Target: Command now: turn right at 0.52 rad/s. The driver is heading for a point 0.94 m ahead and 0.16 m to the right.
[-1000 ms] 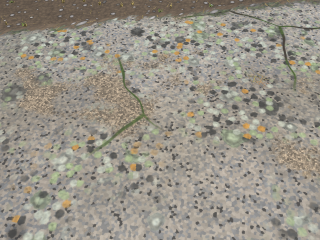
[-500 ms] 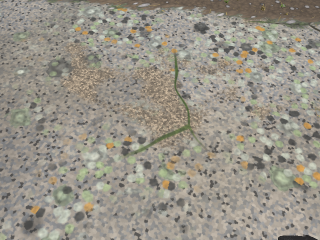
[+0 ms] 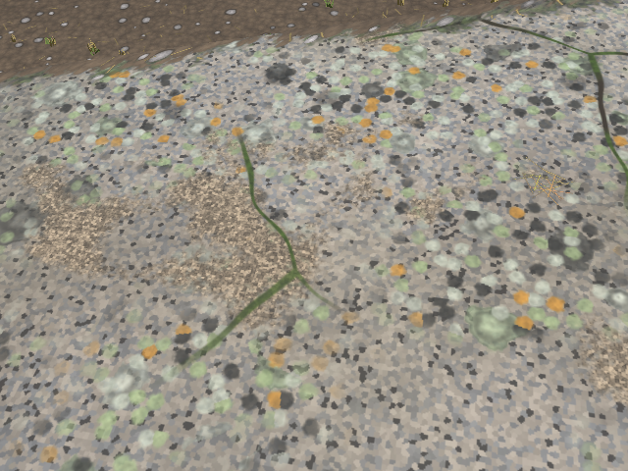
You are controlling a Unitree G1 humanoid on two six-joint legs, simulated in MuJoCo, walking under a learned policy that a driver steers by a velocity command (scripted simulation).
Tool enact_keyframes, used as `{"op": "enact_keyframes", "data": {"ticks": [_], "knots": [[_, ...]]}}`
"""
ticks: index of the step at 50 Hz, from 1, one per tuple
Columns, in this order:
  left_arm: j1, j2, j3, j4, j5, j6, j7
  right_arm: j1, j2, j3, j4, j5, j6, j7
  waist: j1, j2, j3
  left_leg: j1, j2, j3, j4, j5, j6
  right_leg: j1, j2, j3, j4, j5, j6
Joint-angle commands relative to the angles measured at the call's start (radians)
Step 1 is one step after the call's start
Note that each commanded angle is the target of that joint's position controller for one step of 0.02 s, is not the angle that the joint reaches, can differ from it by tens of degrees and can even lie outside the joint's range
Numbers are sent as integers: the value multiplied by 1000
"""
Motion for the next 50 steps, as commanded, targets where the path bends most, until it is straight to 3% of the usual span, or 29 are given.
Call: {"op": "enact_keyframes", "data": {"ticks": [1, 8, 10, 11, 12, 13, 14, 15, 16, 17, 19, 22, 25, 29, 31, 32, 33, 34, 35, 36, 37, 39, 42, 44, 47, 49, 50], "knots": [[-11, 180, 51, -72, -5, 0, 16, -53, -39, -3, -73, 7, -21, 3, 4, -139, -157, -72, 9, -33, -125, 44, -21, 249, -219, 245, -57, 552, -175], [-66, 195, 60, -102, -9, 23, 6, -21, -73, -8, -62, 16, -39, 27, 2, -198, -135, 128, -19, -40, -381, 53, -6, 136, -192, 372, -42, 441, -168], [-107, 186, 57, -115, -21, 29, 10, 38, -77, -14, -43, 15, -51, 36, -37, -194, -138, 235, -19, -26, -574, 182, 17, 109, -153, 392, -5, 370, -127], [-108, 168, 52, -121, -22, 31, 14, 69, -94, -22, -31, 11, -54, 36, -47, -171, -143, 330, 19, -37, -662, 296, 37, 55, -116, 378, 27, 262, -88], [-67, 120, 38, -124, -5, 29, 13, 96, -156, -35, -34, -6, -51, 30, -28, -25, -182, 465, 197, -189, -678, 393, 102, -62, -40, 294, 179, 14, -35], [-19, 95, 34, -141, -7, 20, 10, 71, -222, -44, -38, -31, -41, 28, 22, 236, -139, 494, 387, -434, -693, 609, 269, -281, 131, 117, 355, -398, 28], [-5, 183, 58, -129, 6, 11, 9, 61, -173, -32, -54, -42, -46, 29, 0, 197, -138, 435, 475, -485, -700, 610, 368, -311, 54, 105, 596, -444, 73], [-1, 227, 78, -110, -6, 13, 6, 12, -116, -15, -68, -35, -50, 24, 14, 128, -111, 398, 415, -380, -693, 557, 346, -309, 28, 102, 688, -371, 86], [9, 214, 81, -91, -8, 24, 8, -31, -93, -8, -72, -22, -48, 20, 28, 103, -86, 380, 340, -277, -687, 481, 295, -312, 15, 84, 719, -306, 101], [7, 195, 78, -86, -5, 33, 10, -42, -81, -3, -74, -9, -47, 16, 18, 105, -72, 385, 306, -224, -687, 450, 273, -336, 10, 74, 745, -248, 115], [-23, 148, 64, -108, -13, 39, 2, -12, -88, 1, -61, -9, -39, 4, -6, 122, -58, 384, 273, -136, -697, 499, 278, -342, 2, 26, 730, -188, 136], [-92, 116, 47, -154, -17, 34, -6, 54, -112, -6, -45, -15, -27, -7, -56, 141, -84, 489, 301, -103, -700, 533, 304, -363, -33, -12, 590, -167, 154], [-103, 98, 33, -177, -8, 34, -20, 48, -152, -18, -47, -10, -19, 0, -65, 146, -105, 482, 324, -54, -696, 551, 306, -268, -65, -53, 444, -170, 146], [-70, 103, 32, -177, -3, 39, -29, 50, -181, -23, -34, 11, -16, 25, -53, 152, -109, 432, 334, -32, -659, 593, 297, -112, -37, -103, 251, -157, 105], [-9, 98, 35, -153, 0, 41, -34, 26, -176, -17, -25, 31, -17, 30, -9, 137, -110, 398, 317, -9, -588, 562, 254, 12, -13, -127, 32, -4, 59], [17, 115, 40, -142, 3, 40, -31, 61, -145, -5, -4, 34, -20, 33, 1, 100, -114, 338, 288, 20, -532, 492, 199, 123, -6, -111, -87, 113, 29], [40, 173, 53, -145, 2, 40, -21, 110, -87, 15, 7, 2, -27, 40, -15, -60, -161, 214, 217, 99, -379, 279, 106, 290, -131, 54, -110, 386, -10], [0, 247, 57, -178, 24, 36, -12, 105, -32, 37, -30, -33, -34, 45, -41, -315, -167, 9, 95, 150, -193, -183, 13, 320, -376, 332, -93, 628, -183], [20, 173, 39, -172, 43, 15, -21, 26, -106, 13, -32, -16, -27, 31, 35, -197, -186, 18, 104, 35, -30, -268, -3, 221, -401, 335, -107, 559, -284], [-13, 151, 29, -158, 44, -3, -25, 29, -126, 4, -27, 6, -18, 28, 9, -173, -149, 15, 113, 12, 35, -229, 2, 179, -347, 259, -118, 489, -261], [-57, 149, 30, -151, 34, -14, -26, 51, -121, 0, -8, 10, -10, 23, -11, -163, -124, 6, 115, 5, 43, -175, 5, 162, -292, 205, -125, 403, -215], [-108, 124, 17, -143, 22, -25, -22, 77, -124, -5, 17, -2, 2, 13, -31, -157, -98, 37, 115, -6, 44, -68, -6, 119, -254, 152, -131, 431, -180], [-127, 84, 4, -121, 24, -29, -17, 103, -83, 8, 34, 4, 1, 14, -42, -154, -112, 106, 111, 5, -81, 9, -18, 119, -214, 99, -129, 417, -172], [-122, 92, 6, -103, 23, -25, -17, 72, -65, 19, 29, 2, 0, 14, -21, -153, -105, 154, 108, 13, -207, 6, -17, 120, -211, 105, -124, 366, -174], [-118, 100, 6, -71, 22, -20, -21, 74, -75, 21, 35, 5, -3, 17, -11, -152, -98, 221, 97, 23, -349, 18, -8, 107, -225, 150, -120, 291, -186], [-141, 80, -4, -53, 11, -19, -23, 119, -62, 26, 59, -1, -10, 21, -50, -128, -87, 329, 85, 39, -558, 191, 15, 60, -196, 141, -104, 202, -148], [-112, 66, -10, -34, 11, -24, -25, 128, -76, 28, 65, -15, -14, 23, -53, -93, -89, 406, 103, 9, -629, 335, 32, 24, -170, 131, -102, 146, -104]]}}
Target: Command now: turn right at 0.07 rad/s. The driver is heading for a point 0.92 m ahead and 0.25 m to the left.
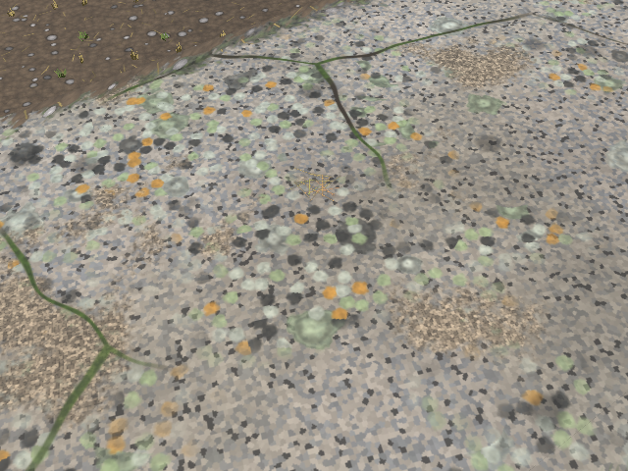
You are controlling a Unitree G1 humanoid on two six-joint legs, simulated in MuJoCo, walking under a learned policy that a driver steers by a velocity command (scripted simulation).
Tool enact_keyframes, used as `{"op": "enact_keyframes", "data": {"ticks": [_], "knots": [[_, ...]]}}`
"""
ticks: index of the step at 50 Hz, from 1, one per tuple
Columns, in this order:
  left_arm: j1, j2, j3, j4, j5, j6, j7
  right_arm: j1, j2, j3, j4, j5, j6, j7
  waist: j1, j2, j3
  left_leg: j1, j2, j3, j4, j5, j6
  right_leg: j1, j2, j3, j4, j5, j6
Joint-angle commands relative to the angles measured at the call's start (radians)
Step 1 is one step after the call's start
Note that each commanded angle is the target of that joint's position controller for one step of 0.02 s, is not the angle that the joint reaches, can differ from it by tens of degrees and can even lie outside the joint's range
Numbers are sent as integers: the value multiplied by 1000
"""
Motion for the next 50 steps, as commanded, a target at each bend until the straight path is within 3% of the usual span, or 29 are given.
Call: {"op": "enact_keyframes", "data": {"ticks": [1, 2, 3, 4, 5, 8, 15, 16, 18, 19, 21, 24, 25, 27, 28, 29, 30, 31, 32, 33, 35, 37, 40, 43, 45, 46, 48, 49, 50], "knots": [[21, 121, 26, -16, 12, -21, -2, 38, -134, -19, -37, -19, -21, -2, 9, -43, -96, 188, 74, -81, -171, 366, 50, -37, -166, 170, -91, 88, -51], [62, 121, 32, -11, 15, -24, -6, 10, -185, -32, -17, -4, -22, -1, 70, 85, -87, 115, 74, -65, -117, 277, 96, -8, -97, 99, -110, 28, -14], [11, 141, 31, -1, 21, -21, -3, -15, -126, -22, -25, 1, -28, 6, 26, 60, -77, 51, 55, -61, -141, 160, 107, 50, -79, 78, -84, 24, 12], [-15, 147, 36, -1, 14, -16, 1, -19, -100, -13, -18, -8, -33, 8, 20, 51, -62, 26, 47, -58, -155, 116, 94, 58, -79, 74, -70, 32, 12], [-21, 138, 36, 6, 9, -11, 8, -26, -101, -11, -11, -14, -39, 7, 19, 43, -59, 21, 36, -51, -160, 124, 78, 63, -87, 78, -63, 64, 4], [-2, 130, 37, 34, 7, 1, 14, -3, -89, -4, 19, -9, -52, 3, 14, 22, -53, 40, 24, -35, -149, 163, 63, 62, -88, 80, -66, 129, 1], [21, 127, 41, 113, 2, 0, 18, -2, -87, 5, 64, -6, -45, -7, 8, -25, -39, 54, 9, -26, -150, 157, 70, 62, -85, 70, -74, 159, 16], [38, 127, 41, 129, 0, 1, 21, 15, -87, 5, 77, -4, -43, -8, 7, -27, -58, 60, -3, -15, -150, 59, 76, 68, -71, 55, -69, 62, 13], [48, 137, 48, 143, -12, 3, 25, 21, -101, -1, 83, 9, -38, -12, 7, -17, -9, 2, -12, -29, -149, -276, 114, -8, -42, 36, -38, -285, -7], [47, 135, 48, 141, -15, -4, 26, 19, -100, -1, 78, 12, -42, -14, 6, -11, 40, -33, 4, -61, -164, -398, 136, -69, -45, 46, -32, -387, -19], [43, 120, 44, 138, -23, -34, 22, 52, -110, -3, 81, 22, -64, -12, -5, 21, 97, -37, 61, -159, -202, -486, 183, -153, -54, 55, 13, -396, -31], [24, 90, 41, 130, -32, -82, 2, 108, -158, -22, 103, 29, -90, -3, -3, 136, 92, 42, 223, -395, -328, -485, 280, -207, -39, -23, 163, -196, -23], [37, 91, 41, 134, -36, -90, -3, 92, -158, -22, 96, 30, -92, 0, 11, 139, 96, 16, 237, -409, -332, -440, 288, -170, -49, -19, 138, -185, -36], [177, 111, 52, 195, -42, -99, -9, -27, -124, -12, 52, 33, -93, 9, 96, 100, 79, -103, 148, -257, -241, -253, 223, 62, -53, -2, -25, -133, -64], [280, 162, 69, 237, -39, -103, -7, -92, -80, 1, 17, 30, -102, 13, 132, -18, 58, -215, 41, -104, -45, -62, 157, 209, -120, 155, -105, -129, -98], [410, 273, 102, 274, -39, -105, -12, -119, -51, 7, -22, 16, -124, 13, 160, -268, -1, -409, -88, 59, 292, -14, 81, 430, -287, 463, -207, -4, -186], [426, 227, 85, 268, -20, -112, -22, -109, -80, 0, -25, 18, -140, 14, 157, -263, -19, -564, -98, -12, 502, -279, 72, 511, -398, 627, -228, 169, -253], [387, 170, 66, 259, -7, -118, -24, -70, -88, -4, -13, 41, -145, 23, 112, -159, -4, -637, -49, -67, 621, -277, 99, 525, -408, 566, -201, 234, -251], [360, 147, 59, 248, -6, -120, -25, -59, -73, 0, -6, 53, -147, 31, 91, -122, -2, -684, -16, -67, 661, -212, 121, 533, -387, 485, -204, 258, -231], [348, 136, 51, 248, -14, -116, -26, -86, -70, -1, -14, 49, -148, 37, 86, -88, 25, -732, 16, -42, 649, -149, 131, 527, -371, 407, -223, 309, -205], [348, 98, 33, 253, -11, -98, -20, -115, -43, 1, -27, 36, -141, 53, 73, -105, 31, -683, 53, -8, 567, -47, 124, 461, -321, 268, -264, 403, -153], [317, 105, 29, 239, -6, -87, -5, -140, -5, 15, -40, 29, -129, 71, 68, -110, 40, -590, 44, 34, 443, 65, 94, 344, -276, 154, -319, 397, -137], [306, 155, 33, 233, 0, -95, 15, -264, 33, 37, -96, 23, -118, 74, 87, -111, 79, -381, -1, 90, 163, 253, 75, 151, -231, 32, -409, 318, -118], [334, 179, 43, 252, -15, -105, 15, -299, -16, 28, -129, 33, -108, 76, 75, -127, 97, -322, -21, 73, 51, 308, 114, 203, -280, -14, -426, 350, -105], [318, 187, 49, 245, -15, -100, 15, -284, -49, 13, -141, 29, -110, 82, 43, -129, 61, -281, -53, 86, 24, 282, 158, 290, -301, -54, -335, 612, -81], [310, 198, 53, 238, -10, -93, 17, -242, -67, 2, -135, 28, -109, 85, 13, -145, 15, -227, -78, 103, 37, 249, 177, 330, -307, -72, -253, 796, -66], [288, 204, 56, 215, 4, -65, 27, 6, -132, -43, -70, 32, -95, 82, -111, -148, -133, 55, -146, 135, 44, 191, 223, 294, -276, -123, 97, 1014, -26], [293, 201, 50, 191, 14, -63, 33, 154, -182, -69, -41, 33, -84, 69, -170, -83, -199, 327, -69, -20, 42, 143, 264, 60, -246, -122, 379, 806, 6], [404, 48, 4, 150, 23, -88, 10, 208, -262, -82, -42, 26, -83, 65, -72, 201, -352, 656, 225, -614, -72, -159, 466, -356, -38, -83, 816, -53, 70]]}}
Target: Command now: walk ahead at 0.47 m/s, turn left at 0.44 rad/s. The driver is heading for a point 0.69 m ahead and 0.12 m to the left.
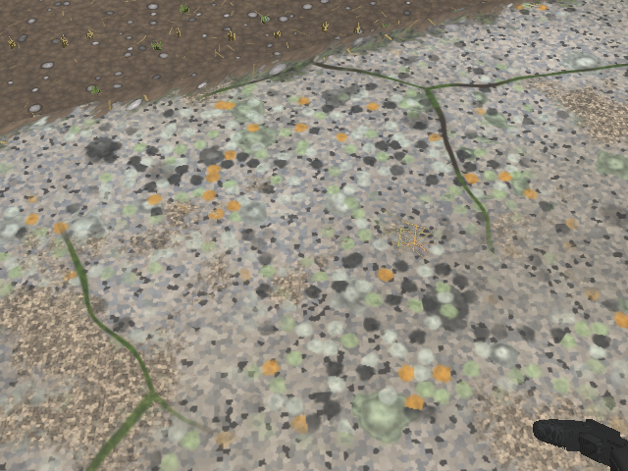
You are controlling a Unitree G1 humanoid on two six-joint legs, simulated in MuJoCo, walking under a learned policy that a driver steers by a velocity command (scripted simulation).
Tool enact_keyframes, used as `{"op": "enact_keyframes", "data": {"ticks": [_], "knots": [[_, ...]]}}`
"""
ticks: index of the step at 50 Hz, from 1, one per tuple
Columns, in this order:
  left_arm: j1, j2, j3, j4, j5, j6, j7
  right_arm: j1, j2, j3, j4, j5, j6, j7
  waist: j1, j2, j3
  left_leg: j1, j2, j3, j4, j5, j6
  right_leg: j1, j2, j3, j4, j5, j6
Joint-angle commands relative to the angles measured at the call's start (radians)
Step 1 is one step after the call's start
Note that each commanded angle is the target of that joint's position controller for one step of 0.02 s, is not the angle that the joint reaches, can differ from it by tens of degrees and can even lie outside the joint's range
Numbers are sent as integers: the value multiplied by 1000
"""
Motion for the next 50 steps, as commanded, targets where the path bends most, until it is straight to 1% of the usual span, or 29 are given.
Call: {"op": "enact_keyframes", "data": {"ticks": [1, 2, 3, 4, 5, 7, 10, 15, 18, 21, 23, 24, 25, 26, 27, 28, 29, 30, 32, 36, 41, 43, 44, 45, 46, 47, 48, 49, 50], "knots": [[2, 78, -6, -124, -14, -74, -24, 404, -219, -74, 37, -7, 10, -19, -178, 168, -401, 941, 371, -950, -335, -471, 304, -813, 85, 211, 860, -36, -23], [-99, 150, 16, -173, -56, -99, -30, 345, -188, -64, 35, -16, -3, -21, -164, 152, -221, 806, 347, -816, -373, -426, 248, -903, 33, 216, 861, 41, -49], [-145, 161, 15, -191, -54, -111, -23, 268, -167, -56, 14, -18, -14, -19, -122, 37, -138, 635, 308, -685, -387, -306, 218, -860, -18, 207, 786, 133, -62], [-155, 158, 23, -190, -34, -111, -12, 208, -151, -51, -5, -25, -22, -16, -77, -20, -90, 489, 268, -590, -399, -185, 203, -799, -49, 201, 704, 176, -56], [-131, 158, 29, -191, -21, -97, -5, 169, -137, -46, -21, -37, -27, -17, -33, -1, -82, 390, 229, -519, -416, -110, 193, -718, -78, 213, 649, 201, -51], [-119, 135, 31, -204, -5, -70, -1, 156, -129, -44, -30, -28, -26, -23, -4, 35, -61, 277, 195, -448, -444, -57, 196, -665, -94, 197, 559, 209, -23], [-230, 117, 30, -262, 13, -49, 9, 224, -162, -53, -21, -21, -26, -46, -33, 38, -19, 189, 161, -380, -463, -34, 193, -699, -80, 164, 378, 348, 31], [-426, 79, 13, -332, -1, -64, -4, 334, -184, -62, -2, -4, -6, -70, -115, 56, -28, 209, 115, -349, -409, -44, 122, -625, -2, 150, 20, 612, 55], [-488, 102, 16, -364, -17, -73, -20, 387, -174, -60, 10, 2, 8, -75, -136, 66, -36, 309, 142, -423, -338, -79, 115, -625, 18, 177, -63, 586, 47], [-480, 139, 28, -376, -23, -89, -34, 398, -174, -61, 5, -6, 21, -80, -112, 102, -52, 408, 174, -513, -232, -22, 104, -579, 36, 190, -123, 449, 19], [-331, 176, 48, -345, -20, -99, -27, 378, -145, -52, -9, -10, 25, -78, -31, 123, -117, 385, 131, -504, -103, 62, 66, -360, 23, 171, -186, 422, -39], [-183, 227, 64, -330, -2, -102, -18, 370, -87, -30, -28, -20, 19, -71, 37, 57, -252, 279, 76, -429, 142, 13, 30, -99, -118, 287, -146, 396, -110], [-60, 307, 87, -302, 12, -85, -13, 486, -33, -12, -55, 2, 8, -68, 13, -216, -395, -71, -74, -259, 458, -339, -49, 260, -346, 692, -191, 213, -270], [-67, 240, 75, -301, -9, -74, -20, 499, -115, -21, -58, 10, 6, -71, 10, -274, -365, -226, -12, -249, 626, -502, -71, 257, -417, 874, -238, 149, -293], [-128, 161, 54, -326, -8, -66, -16, 423, -191, -43, -58, 8, 14, -74, 26, -155, -230, -257, 27, -258, 694, -432, -90, 136, -377, 715, -233, 290, -256], [-186, 135, 44, -341, 2, -56, -15, 363, -196, -51, -70, -3, 25, -79, 14, -71, -153, -223, 52, -223, 704, -376, -110, 9, -331, 542, -222, 540, -227], [-220, 121, 38, -334, 6, -51, -19, 330, -184, -55, -84, -18, 30, -82, -8, -43, -104, -193, 67, -211, 665, -351, -122, -96, -285, 438, -221, 754, -218], [-237, 103, 30, -328, 7, -50, -22, 331, -162, -58, -90, -20, 39, -81, -35, -59, -87, -153, 88, -202, 622, -342, -126, -163, -245, 353, -230, 862, -205], [-246, 110, 33, -307, 2, -52, -30, 352, -90, -41, -101, -12, 53, -76, -59, -108, -80, -90, 83, -158, 516, -316, -139, -241, -205, 261, -274, 946, -217], [-280, 165, 50, -278, -13, -33, -18, 303, -56, -22, -130, -25, 60, -65, -66, -102, -139, 18, 87, -122, 253, -129, -149, -262, -198, 154, -305, 1015, -241], [-241, 193, 52, -231, -33, -14, -19, 187, -88, -25, -165, -30, 54, -47, -33, -104, -140, 139, 65, -93, 21, -14, -112, -238, -197, 128, -263, 881, -206], [-254, 196, 50, -220, -46, -9, -19, 200, -100, -33, -163, -34, 51, -46, -59, -99, -134, 222, 50, -77, -111, 44, -76, -243, -189, 137, -195, 787, -175], [-230, 174, 42, -208, -45, -10, -21, 223, -119, -42, -153, -38, 50, -52, -68, -77, -144, 312, 45, -79, -189, 130, -51, -267, -155, 128, -140, 720, -141], [-186, 140, 28, -200, -23, -17, -24, 248, -180, -57, -158, -45, 51, -63, -65, 0, -187, 447, 142, -172, -195, 450, -13, -330, -96, 87, -43, 585, -81], [-95, 79, 3, -202, 16, -25, -32, 257, -223, -57, -178, -69, 62, -76, -23, 173, -282, 662, 353, -382, -119, 783, 119, -509, -14, 38, 129, 144, -8], [-112, 69, -8, -199, 7, -8, -31, 275, -117, -26, -161, -63, 67, -73, -61, 211, -344, 626, 428, -476, -164, 672, 229, -536, -12, 111, 244, -182, 32], [-164, 127, 7, -211, -13, 11, -28, 257, -93, -16, -150, -52, 64, -63, -71, 163, -280, 558, 380, -459, -210, 493, 217, -568, -21, 132, 300, -201, 46], [-192, 138, 13, -212, -19, 27, -19, 220, -103, -19, -139, -50, 61, -59, -62, 141, -226, 509, 341, -420, -231, 377, 177, -596, -31, 136, 326, -166, 54], [-185, 145, 19, -200, -13, 43, -9, 178, -121, -23, -140, -47, 58, -56, -49, 124, -187, 440, 319, -388, -253, 309, 150, -585, -39, 140, 321, -122, 64]]}}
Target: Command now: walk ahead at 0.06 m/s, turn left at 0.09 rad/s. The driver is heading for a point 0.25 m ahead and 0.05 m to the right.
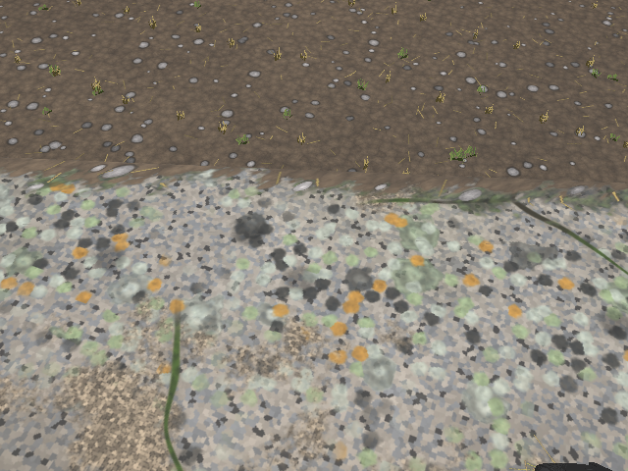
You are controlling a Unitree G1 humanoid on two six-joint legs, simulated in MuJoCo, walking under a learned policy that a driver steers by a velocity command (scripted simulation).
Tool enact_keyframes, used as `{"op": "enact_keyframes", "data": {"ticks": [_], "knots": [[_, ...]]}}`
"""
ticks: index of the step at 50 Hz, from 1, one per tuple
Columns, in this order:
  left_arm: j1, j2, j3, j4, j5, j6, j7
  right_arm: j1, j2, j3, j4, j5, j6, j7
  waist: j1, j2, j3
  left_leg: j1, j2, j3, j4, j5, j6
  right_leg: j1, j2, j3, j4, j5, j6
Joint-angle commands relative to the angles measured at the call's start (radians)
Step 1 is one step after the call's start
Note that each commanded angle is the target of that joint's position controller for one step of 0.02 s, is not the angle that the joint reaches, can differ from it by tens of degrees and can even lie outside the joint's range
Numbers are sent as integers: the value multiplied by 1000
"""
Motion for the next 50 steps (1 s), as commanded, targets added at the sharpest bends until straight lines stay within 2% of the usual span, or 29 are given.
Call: {"op": "enact_keyframes", "data": {"ticks": [1, 2, 4, 6, 8, 9, 10, 11, 12, 13, 17, 25, 36, 50], "knots": [[43, 114, 29, -38, 6, 32, 24, 12, -161, -44, -28, 5, -10, 0, -24, 152, -146, 212, 274, -280, -164, 315, 198, -125, -46, 55, 99, 3, 36], [62, 102, 27, -28, 5, 39, 28, -17, -166, -47, -25, 1, -8, -1, -7, 158, -133, 144, 249, -244, -175, 294, 188, -70, -36, 40, 78, 48, 43], [76, 70, 19, -12, 3, 42, 33, -37, -143, -44, -14, -2, -6, -4, -4, 165, -139, 98, 215, -190, -178, 244, 178, 6, -25, 19, -1, 132, 41], [65, 51, 15, -6, 4, 41, 33, -41, -124, -39, 5, 2, -5, -8, -7, 159, -142, 89, 201, -175, -167, 157, 168, 63, -18, 7, -120, 238, 28], [64, 40, 10, 0, 17, 38, 27, -29, -97, -30, 29, 12, -3, -8, 6, 139, -130, 60, 164, -156, -151, -26, 117, 155, -5, -5, -306, 399, 0], [49, 68, 12, -9, 33, 37, 25, 9, -78, -24, 51, 10, -6, -6, -10, 101, -108, 31, 133, -146, -139, -138, 64, 182, -46, 44, -348, 470, -23], [30, 129, 23, -21, 28, 38, 29, 42, -83, -27, 60, 0, -8, -2, -52, 13, -65, 18, 83, -111, -113, -234, 23, 142, -99, 84, -360, 452, -57], [-1, 134, 29, -5, 17, 37, 27, 42, -77, -29, 64, 0, -7, -4, -72, -94, -25, 93, 33, -46, -97, -195, -11, -7, -85, 86, -390, 212, -89], [-24, 89, 18, -14, 20, 29, 23, 11, -100, -33, 72, 1, -5, -10, -53, -76, 3, 152, 35, -46, -64, -139, -21, -74, -67, 84, -427, 123, -83], [-27, 71, 12, -5, 25, 20, 24, 7, -101, -38, 77, 6, -3, -16, -55, -73, 1, 177, 40, -47, -51, -99, -14, -86, -64, 79, -437, 129, -68], [11, 67, 8, 25, 13, -4, 24, 38, -97, -43, 123, 8, -2, -23, -40, -26, -30, 181, 53, -57, -44, 33, -1, -1, -41, 51, -392, 290, -47], [29, 55, 3, 64, 8, 8, 30, 69, -97, -48, 218, 17, 0, -29, -33, 26, -41, 205, 54, -48, -37, 132, -13, 48, -22, 32, -374, 394, -58], [44, 36, -1, 116, 6, 13, 31, 76, -103, -46, 326, 21, 12, -44, -40, 23, -21, 225, 55, -42, -49, 137, -18, 58, -5, 16, -391, 417, -58], [93, 16, -8, 167, 6, 15, 38, 75, -88, -35, 413, 22, 14, -46, -44, 22, 3, 212, 49, -32, -70, 82, -23, 51, 4, 8, -410, 368, -57]]}}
